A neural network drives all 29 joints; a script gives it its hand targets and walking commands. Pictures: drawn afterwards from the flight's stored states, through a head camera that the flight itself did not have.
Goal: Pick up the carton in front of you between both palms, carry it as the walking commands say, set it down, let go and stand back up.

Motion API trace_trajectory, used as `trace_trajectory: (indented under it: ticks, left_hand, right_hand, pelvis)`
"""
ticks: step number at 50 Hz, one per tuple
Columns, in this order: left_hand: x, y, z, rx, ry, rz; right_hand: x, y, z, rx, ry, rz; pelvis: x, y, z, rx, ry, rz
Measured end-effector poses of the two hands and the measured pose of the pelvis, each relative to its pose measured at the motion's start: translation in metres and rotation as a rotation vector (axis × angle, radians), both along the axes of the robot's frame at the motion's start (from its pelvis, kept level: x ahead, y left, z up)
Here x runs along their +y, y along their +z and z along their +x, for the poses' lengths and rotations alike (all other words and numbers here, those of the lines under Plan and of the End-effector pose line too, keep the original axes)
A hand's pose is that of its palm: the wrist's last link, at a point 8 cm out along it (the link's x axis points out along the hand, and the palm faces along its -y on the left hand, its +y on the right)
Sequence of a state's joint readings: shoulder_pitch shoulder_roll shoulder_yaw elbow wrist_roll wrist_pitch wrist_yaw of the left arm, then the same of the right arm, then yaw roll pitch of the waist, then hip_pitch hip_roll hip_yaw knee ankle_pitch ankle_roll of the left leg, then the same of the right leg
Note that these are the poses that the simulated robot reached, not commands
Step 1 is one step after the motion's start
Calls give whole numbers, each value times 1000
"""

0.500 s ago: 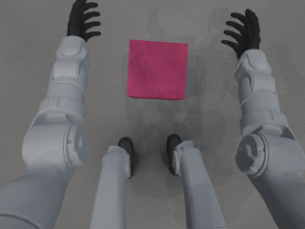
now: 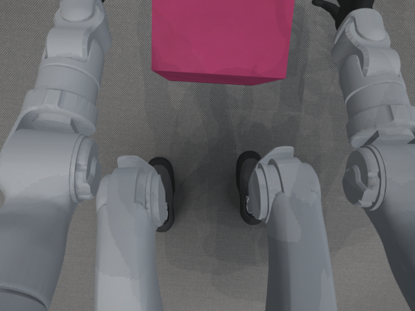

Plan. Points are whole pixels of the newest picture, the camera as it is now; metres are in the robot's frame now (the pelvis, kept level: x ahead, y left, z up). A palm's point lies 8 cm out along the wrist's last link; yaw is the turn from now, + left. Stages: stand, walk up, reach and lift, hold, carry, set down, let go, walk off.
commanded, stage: reach and lift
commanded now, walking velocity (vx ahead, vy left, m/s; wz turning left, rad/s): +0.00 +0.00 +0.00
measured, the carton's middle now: (217, 26) +0.54 -0.04 -0.29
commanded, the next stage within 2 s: none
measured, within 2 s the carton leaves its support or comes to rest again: leaves its support in 1.06 s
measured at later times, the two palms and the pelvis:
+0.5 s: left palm (111, 7) +0.56 +0.14 -0.22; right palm (320, 19) +0.53 -0.21 -0.22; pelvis +0.00 +0.00 -0.05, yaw +0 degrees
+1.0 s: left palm (127, 5) +0.56 +0.12 -0.22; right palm (309, 15) +0.53 -0.19 -0.22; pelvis +0.00 +0.00 -0.05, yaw +0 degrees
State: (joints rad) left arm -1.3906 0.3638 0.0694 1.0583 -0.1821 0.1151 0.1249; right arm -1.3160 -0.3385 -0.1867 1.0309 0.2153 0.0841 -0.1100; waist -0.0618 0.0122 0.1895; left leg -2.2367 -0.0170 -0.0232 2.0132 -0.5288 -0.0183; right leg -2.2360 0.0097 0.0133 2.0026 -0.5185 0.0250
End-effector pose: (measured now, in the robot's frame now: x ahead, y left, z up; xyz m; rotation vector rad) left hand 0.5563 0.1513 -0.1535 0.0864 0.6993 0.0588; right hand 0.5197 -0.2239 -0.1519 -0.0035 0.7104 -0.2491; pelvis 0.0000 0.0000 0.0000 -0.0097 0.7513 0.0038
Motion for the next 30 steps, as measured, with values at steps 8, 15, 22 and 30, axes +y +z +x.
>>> trace_trajectory:
  ticks: [8,15,22,30]
  left_hand:
    - [-3,-53,-1,45,0,-2]
    - [-1,-80,0,22,6,-10]
    - [-4,-74,0,10,-10,-5]
    - [-14,-64,0,24,-19,-14]
  right_hand:
    - [6,-54,1,46,13,6]
    - [8,-81,6,38,29,-7]
    - [15,-72,10,16,32,4]
    - [16,-66,3,29,34,10]
  pelvis:
    - [-1,-31,-7,-65,-3,1]
    - [-5,-47,-2,-111,1,3]
    - [-4,-50,3,-106,-3,1]
    - [-1,-45,2,-87,-6,-1]
